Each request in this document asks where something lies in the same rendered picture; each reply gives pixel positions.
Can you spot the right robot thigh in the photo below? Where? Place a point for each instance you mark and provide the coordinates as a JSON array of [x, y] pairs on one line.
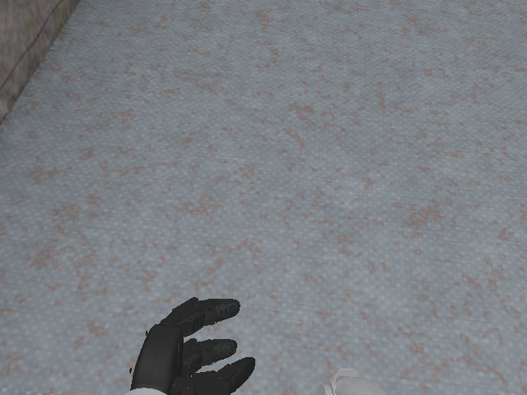
[[346, 385]]

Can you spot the robot right shin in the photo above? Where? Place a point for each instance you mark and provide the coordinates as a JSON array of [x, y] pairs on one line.
[[345, 372]]

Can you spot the robot left hand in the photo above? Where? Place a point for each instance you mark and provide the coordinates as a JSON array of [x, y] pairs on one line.
[[166, 363]]

